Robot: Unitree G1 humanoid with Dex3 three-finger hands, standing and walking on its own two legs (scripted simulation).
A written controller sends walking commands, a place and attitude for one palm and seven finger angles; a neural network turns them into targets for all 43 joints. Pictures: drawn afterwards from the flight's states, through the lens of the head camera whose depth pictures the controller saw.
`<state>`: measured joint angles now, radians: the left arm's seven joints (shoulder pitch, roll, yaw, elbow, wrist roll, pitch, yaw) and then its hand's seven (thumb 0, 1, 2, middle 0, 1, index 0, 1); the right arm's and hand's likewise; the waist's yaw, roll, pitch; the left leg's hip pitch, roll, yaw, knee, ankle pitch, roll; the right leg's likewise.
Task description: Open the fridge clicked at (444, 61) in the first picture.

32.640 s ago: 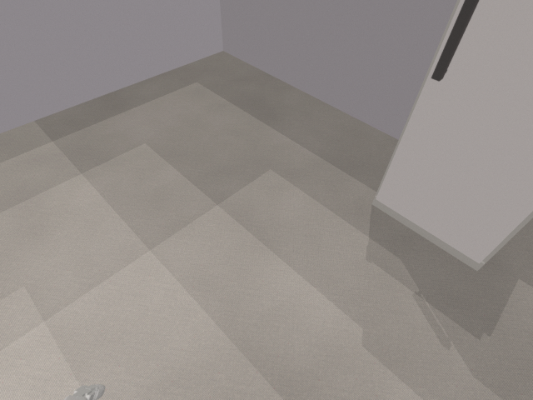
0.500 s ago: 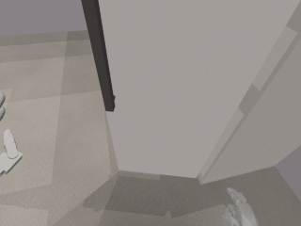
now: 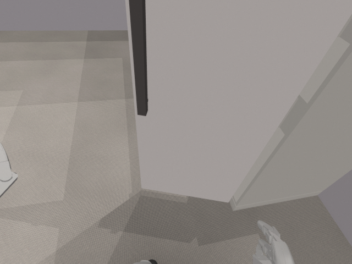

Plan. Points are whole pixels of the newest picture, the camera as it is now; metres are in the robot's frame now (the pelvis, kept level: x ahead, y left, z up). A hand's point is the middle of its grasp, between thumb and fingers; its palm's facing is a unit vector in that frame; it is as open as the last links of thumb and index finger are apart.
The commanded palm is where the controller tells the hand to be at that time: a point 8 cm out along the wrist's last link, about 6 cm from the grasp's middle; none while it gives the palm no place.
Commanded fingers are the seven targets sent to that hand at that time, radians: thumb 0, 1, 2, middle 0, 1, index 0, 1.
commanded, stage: step back with the hand held close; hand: left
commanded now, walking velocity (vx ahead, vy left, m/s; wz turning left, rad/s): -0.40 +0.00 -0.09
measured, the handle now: (142, 52) +0.58 +0.15 +0.19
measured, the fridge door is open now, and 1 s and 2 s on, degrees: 71 71 71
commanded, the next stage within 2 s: stop stepping back and stand still in 0.22 s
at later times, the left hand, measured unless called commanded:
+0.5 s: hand out of the picture +0.12 +0.28 +0.17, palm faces +0.42 -0.82 -0.40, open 7.4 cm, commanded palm +0.08 +0.31 +0.18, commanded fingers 0.00 0.90 0.90 -0.20 -0.30 -0.20 -0.30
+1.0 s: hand out of the picture +0.11 +0.29 +0.16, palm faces +0.44 -0.82 -0.36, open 7.4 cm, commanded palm +0.05 +0.32 +0.18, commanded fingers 0.00 0.90 0.90 -0.20 -0.30 -0.20 -0.30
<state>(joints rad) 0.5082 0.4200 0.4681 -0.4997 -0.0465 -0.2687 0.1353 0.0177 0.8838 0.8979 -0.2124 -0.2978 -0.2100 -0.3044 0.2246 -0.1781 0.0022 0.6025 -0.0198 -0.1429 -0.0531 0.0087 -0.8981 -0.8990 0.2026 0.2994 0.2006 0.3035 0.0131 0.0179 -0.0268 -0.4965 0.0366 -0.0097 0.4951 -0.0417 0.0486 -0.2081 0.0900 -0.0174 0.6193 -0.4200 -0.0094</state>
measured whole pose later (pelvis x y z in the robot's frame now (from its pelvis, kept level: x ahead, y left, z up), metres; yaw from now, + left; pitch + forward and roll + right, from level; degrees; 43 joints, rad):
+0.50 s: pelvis -0.08 +0.02 +0.00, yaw -4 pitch +2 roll -2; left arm 0.54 0.41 0.41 -0.50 -0.04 -0.21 0.16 0.01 0.88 0.90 -0.22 -0.30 -0.22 -0.31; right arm 0.30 -0.25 0.00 0.65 -0.01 -0.11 -0.09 0.01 -0.90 -0.90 0.20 0.30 0.20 0.30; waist 0.04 -0.03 -0.07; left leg -0.34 0.02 0.00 0.59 -0.27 0.01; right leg -0.26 0.03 0.01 0.49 -0.28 0.01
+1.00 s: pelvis -0.10 +0.03 +0.00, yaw -3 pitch -1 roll -1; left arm 0.47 0.35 0.38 -0.37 -0.03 -0.21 0.15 0.02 0.88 0.90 -0.21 -0.30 -0.21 -0.30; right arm 0.27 -0.24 0.00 0.69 -0.01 -0.12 -0.07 0.01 -0.90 -0.90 0.20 0.30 0.20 0.30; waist 0.02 0.00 -0.05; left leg -0.29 0.00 0.01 0.59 -0.27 0.02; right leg -0.18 0.04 -0.03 0.55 -0.34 -0.03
